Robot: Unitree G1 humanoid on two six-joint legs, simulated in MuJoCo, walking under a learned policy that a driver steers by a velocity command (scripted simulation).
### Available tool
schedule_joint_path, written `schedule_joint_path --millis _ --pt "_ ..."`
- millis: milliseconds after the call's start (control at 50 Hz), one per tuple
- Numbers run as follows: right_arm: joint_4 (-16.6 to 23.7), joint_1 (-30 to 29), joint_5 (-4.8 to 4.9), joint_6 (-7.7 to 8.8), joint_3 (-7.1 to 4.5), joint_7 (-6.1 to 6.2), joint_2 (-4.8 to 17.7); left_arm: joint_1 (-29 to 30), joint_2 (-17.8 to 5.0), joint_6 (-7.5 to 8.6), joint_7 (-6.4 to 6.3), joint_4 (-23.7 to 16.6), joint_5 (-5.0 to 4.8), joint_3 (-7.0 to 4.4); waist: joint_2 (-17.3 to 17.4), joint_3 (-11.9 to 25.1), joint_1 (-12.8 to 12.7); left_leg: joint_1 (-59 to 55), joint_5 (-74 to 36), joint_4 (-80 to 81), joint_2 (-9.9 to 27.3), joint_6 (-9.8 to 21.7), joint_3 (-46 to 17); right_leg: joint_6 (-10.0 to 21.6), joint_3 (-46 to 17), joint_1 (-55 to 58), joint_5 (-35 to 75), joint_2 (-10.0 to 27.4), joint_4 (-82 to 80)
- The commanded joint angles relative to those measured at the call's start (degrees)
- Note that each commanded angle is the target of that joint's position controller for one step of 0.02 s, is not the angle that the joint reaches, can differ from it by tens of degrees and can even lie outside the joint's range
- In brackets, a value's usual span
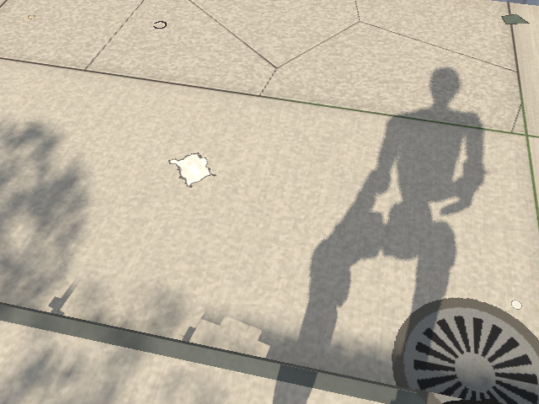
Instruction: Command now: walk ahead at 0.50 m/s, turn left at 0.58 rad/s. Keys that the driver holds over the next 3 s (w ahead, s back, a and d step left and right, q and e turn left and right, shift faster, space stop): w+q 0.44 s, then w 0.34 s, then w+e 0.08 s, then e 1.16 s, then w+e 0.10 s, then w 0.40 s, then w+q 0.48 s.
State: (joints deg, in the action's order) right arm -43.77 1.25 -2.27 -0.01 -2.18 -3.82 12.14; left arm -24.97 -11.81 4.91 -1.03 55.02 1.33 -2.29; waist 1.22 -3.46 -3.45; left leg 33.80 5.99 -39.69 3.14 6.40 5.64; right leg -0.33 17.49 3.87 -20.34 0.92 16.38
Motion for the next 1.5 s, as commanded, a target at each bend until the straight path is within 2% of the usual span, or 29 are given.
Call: schedule_joint_path --millis 20,60,80,100,120,160,240,340,480,560,600,620,640,660,700,820,900,960,1060,1140,1200,1220,1240,1260,1280,1340,1380,1460,1500 --pt "3.8 -0.4 -0.35 0.53 -1.19 0.34 4.2 -1.2 -11.0 -0.67 -0.67 -2.0 0.02 -2.33 -6.8 0.1 3.0 -5.8 8.3 3.1 -4.4 2.8 3.7 6.9 -3.1 0.9 53.1 16.0 5.8" --pt "-0.5 13.9 -0.53 1.34 -2.79 1.24 6.5 -0.5 -12.4 -1.92 -0.67 -2.5 -0.17 -2.67 -4.9 8.5 9.0 -23.5 8.2 9.0 -8.9 5.8 3.2 5.3 -1.1 -3.5 54.6 14.9 27.1" --pt "-2.7 22.5 -1.0 1.66 -4.59 2.26 11.6 -0.6 -10.6 -1.96 -0.48 -4.3 -0.17 -2.2 1.2 14.9 12.3 -38.2 14.7 12.6 -0.1 8.7 -10.2 3.3 -1.1 -16.1 35.0 13.0 44.5" --pt "-1.2 20.3 0.0 1.5 -5.76 2.92 18.2 -1.4 -3.9 -1.51 1.0 -9.2 -0.4 -0.86 13.6 18.6 7.5 -54.1 14.8 18.4 16.3 17.0 -41.4 -0.7 -6.2 -42.5 -13.1 1.4 63.4" --pt "-1.0 23.7 1.1 0.51 -5.71 3.5 16.8 7.8 -9.8 -0.74 1.09 -11.2 -0.06 -2.02 3.7 17.6 12.0 -52.6 13.4 24.4 16.4 16.8 -45.9 -0.6 -16.8 -49.5 -9.2 0.8 65.9" --pt "-1.9 17.6 1.82 0.75 -4.39 4.08 11.7 9.3 -8.9 0.5 1.15 -11.5 -0.94 -1.65 -1.0 5.4 6.6 -37.9 -1.4 24.9 12.5 12.9 -30.8 0.4 -17.8 -47.2 1.3 5.8 57.4" --pt "-1.2 14.6 2.63 3.11 -3.22 3.8 8.8 6.3 -7.2 -3.28 1.59 -10.8 1.48 -1.69 -1.2 4.4 1.3 -25.6 -13.4 26.9 4.7 10.2 -20.8 -1.6 -18.0 -36.8 3.3 6.7 48.5" --pt "-2.4 21.8 2.4 3.34 -3.48 3.59 10.5 18.0 -7.1 -4.36 1.76 -15.0 1.08 -1.48 0.6 0.3 4.7 -25.7 -11.6 28.8 2.8 8.1 -21.9 -2.6 -17.4 -43.7 14.1 5.4 36.1" --pt "-2.4 26.5 1.54 3.14 -3.21 4.24 10.9 26.3 -7.4 -3.06 2.69 -18.3 0.63 -0.5 3.1 2.1 7.6 -31.1 -25.7 23.3 1.9 5.8 -22.2 -1.2 -16.1 -39.8 20.5 -0.1 28.5" --pt "-1.6 24.0 0.87 3.34 -2.88 4.74 11.3 21.1 -8.4 -1.74 2.82 -16.9 0.9 -0.69 2.8 1.1 4.6 -30.0 -37.7 16.8 2.6 4.8 -21.9 2.4 -14.5 -27.1 9.7 -3.7 21.1" --pt "-1.7 21.0 1.27 3.56 -2.82 4.94 12.3 5.6 -10.4 -0.97 1.72 -12.6 0.41 -1.89 1.3 6.0 -3.2 -27.3 -40.9 -0.5 0.2 3.1 -19.7 4.7 -15.4 -11.1 10.8 -3.9 13.4" --pt "-0.2 21.7 1.48 4.08 -1.79 4.78 8.2 -2.3 -14.0 -0.4 0.76 -12.1 1.02 -2.68 -4.7 12.6 -5.8 -20.2 -22.0 -18.6 -3.0 1.3 -17.0 8.1 -30.3 -0.2 2.1 8.4 9.2" --pt "-0.9 33.6 2.74 4.2 -1.09 4.41 3.3 -0.8 -18.0 -0.49 0.7 -12.6 0.94 -3.35 -17.0 17.0 2.7 -5.5 24.8 -34.2 -12.8 -1.3 -13.2 16.6 -58.4 9.4 6.5 23.5 4.2" --pt "-2.5 30.5 1.14 4.13 -1.74 4.84 9.1 2.5 -13.6 -0.96 1.18 -12.8 -0.65 -2.87 -9.4 10.2 2.0 1.6 21.1 -36.5 -9.9 -0.4 -14.6 19.0 -62.9 2.7 5.6 21.8 0.0" --pt "-0.9 19.5 0.91 3.76 -2.32 4.33 10.8 8.3 -8.1 -0.66 1.87 -13.9 -0.14 -1.52 0.1 1.5 2.2 1.7 14.0 -34.3 -6.2 -1.1 -14.7 17.7 -45.9 -7.8 15.8 17.7 -0.5" --pt "1.3 12.9 -0.54 1.17 -1.17 2.36 7.3 1.8 -9.0 1.26 2.1 -8.9 -1.73 -1.12 -4.8 0.7 4.2 2.1 6.8 -18.0 -1.0 -4.5 -8.6 14.2 -29.3 -9.2 34.9 9.5 -5.8" --pt "3.3 4.5 -0.29 1.15 0.6 1.42 3.5 -1.8 -9.6 -0.31 1.42 -7.2 -1.96 -1.27 -5.1 1.4 2.2 -0.7 -2.2 -6.7 -1.5 -6.7 -3.9 11.7 -24.5 -9.3 49.2 6.3 -3.2" --pt "3.2 1.7 -0.84 2.19 -0.16 2.08 6.1 -6.3 -9.0 -0.2 0.47 -5.9 -1.15 -0.97 -5.9 4.3 0.2 4.1 -14.7 -9.3 -0.6 -4.9 -7.3 11.5 -27.2 -1.0 50.3 7.2 3.2" --pt "7.9 -11.3 -0.38 3.92 -0.23 3.02 7.1 -11.5 -10.0 -0.97 -1.24 -5.7 0.34 -1.73 -6.5 -0.2 -4.6 19.2 -11.1 -1.5 0.5 -5.8 -10.6 14.0 -35.5 8.2 40.2 8.7 11.1" --pt "5.2 -4.2 1.37 3.7 0.31 1.73 4.3 -4.2 -9.1 -1.38 -0.73 -7.6 -0.25 -2.07 -3.0 0.7 -1.6 -16.0 -33.7 16.0 -1.4 -6.1 -10.5 7.9 -32.6 -18.0 10.4 1.0 17.4" --pt "-1.8 12.6 0.3 4.19 -1.11 3.46 6.5 -2.5 -9.5 -2.6 -1.37 -7.4 -0.93 -2.6 3.0 3.2 5.5 -30.8 -42.2 27.4 0.4 -7.1 -8.7 6.1 -29.3 -20.0 3.2 -4.3 41.4" --pt "-4.2 19.6 -0.96 4.63 -1.85 3.73 8.4 -3.7 -8.9 -3.26 -1.39 -7.1 -2.07 -2.62 6.9 6.0 7.9 -42.7 -48.3 24.6 3.9 -7.2 -9.1 5.1 -26.8 -28.1 -12.1 -7.2 54.8" --pt "-3.6 23.8 -1.77 5.55 -1.84 3.37 10.7 -10.8 -5.6 -4.06 -1.92 -6.9 -4.51 -2.58 10.8 14.8 4.9 -57.3 -83.3 4.9 14.5 -6.1 -13.7 3.2 -23.6 -39.6 -37.4 -10.5 75.8" --pt "-2.4 24.8 0.28 5.79 -1.91 2.29 10.4 -16.1 -6.4 -4.6 -2.95 -8.0 -6.05 -2.2 12.0 25.8 3.4 -64.5 -91.9 -2.3 25.9 0.3 -22.0 1.9 -23.7 -46.3 -36.5 -7.3 85.5" --pt "-0.3 20.9 1.87 5.7 -2.02 2.32 9.0 -12.7 -7.2 -5.5 -3.34 -7.4 -2.93 -2.17 8.3 25.7 4.0 -57.6 -72.2 2.0 25.1 3.0 -24.0 2.1 -22.8 -49.3 -28.2 -4.4 90.2" --pt "3.6 10.1 1.57 3.87 -0.98 5.87 8.8 0.5 -9.3 -8.3 -0.6 -11.6 2.64 -2.25 7.5 15.1 1.8 -26.9 -15.7 20.1 22.0 9.0 -22.8 0.2 -18.5 -48.5 -6.4 -1.7 87.9" --pt "2.0 9.8 0.46 2.77 -0.86 6.19 9.2 6.8 -8.8 -10.18 0.49 -14.5 2.19 -2.19 7.8 7.3 1.1 -12.1 -9.6 23.0 18.8 8.3 -17.4 -0.4 -19.1 -45.1 -1.7 -1.6 86.5" --pt "0.9 14.4 0.84 2.58 -0.18 7.23 7.3 13.3 -5.4 -11.07 0.7 -19.3 1.52 -1.28 5.4 5.7 1.1 -10.9 1.5 21.5 15.9 8.3 -14.0 -1.4 -20.0 -52.5 4.9 -3.3 84.2" --pt "1.2 17.2 0.9 2.39 -0.19 7.81 7.2 16.3 -5.2 -11.52 0.55 -21.6 2.32 -1.2 3.7 7.2 2.5 -15.2 7.7 21.4 17.3 9.2 -15.7 -2.3 -20.3 -58.2 5.3 -3.9 87.4"
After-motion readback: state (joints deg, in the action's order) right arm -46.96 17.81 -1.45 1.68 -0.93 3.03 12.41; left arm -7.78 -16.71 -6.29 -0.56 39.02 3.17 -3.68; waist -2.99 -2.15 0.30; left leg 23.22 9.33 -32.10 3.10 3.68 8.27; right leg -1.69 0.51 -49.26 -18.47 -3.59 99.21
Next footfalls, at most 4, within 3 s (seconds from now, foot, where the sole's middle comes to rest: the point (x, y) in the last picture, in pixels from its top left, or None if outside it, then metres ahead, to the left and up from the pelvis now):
0.08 left None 0.19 0.08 -0.77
0.62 right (285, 393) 0.48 0.02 -0.77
1.22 left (179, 308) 0.74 0.33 -0.89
1.84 right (281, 346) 0.61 0.03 -0.82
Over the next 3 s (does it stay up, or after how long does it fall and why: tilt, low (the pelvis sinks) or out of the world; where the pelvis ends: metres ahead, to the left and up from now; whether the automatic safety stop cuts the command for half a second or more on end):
stays up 0.99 -0.10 -0.11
